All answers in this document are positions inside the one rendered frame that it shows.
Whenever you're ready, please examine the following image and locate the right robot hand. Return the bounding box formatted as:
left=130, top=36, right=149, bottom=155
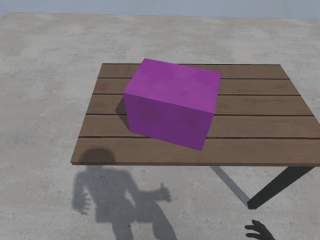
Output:
left=245, top=220, right=275, bottom=240

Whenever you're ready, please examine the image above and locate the carton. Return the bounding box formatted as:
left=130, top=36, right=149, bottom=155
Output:
left=123, top=58, right=222, bottom=151

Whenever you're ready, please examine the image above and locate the table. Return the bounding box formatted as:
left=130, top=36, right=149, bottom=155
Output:
left=70, top=63, right=320, bottom=210

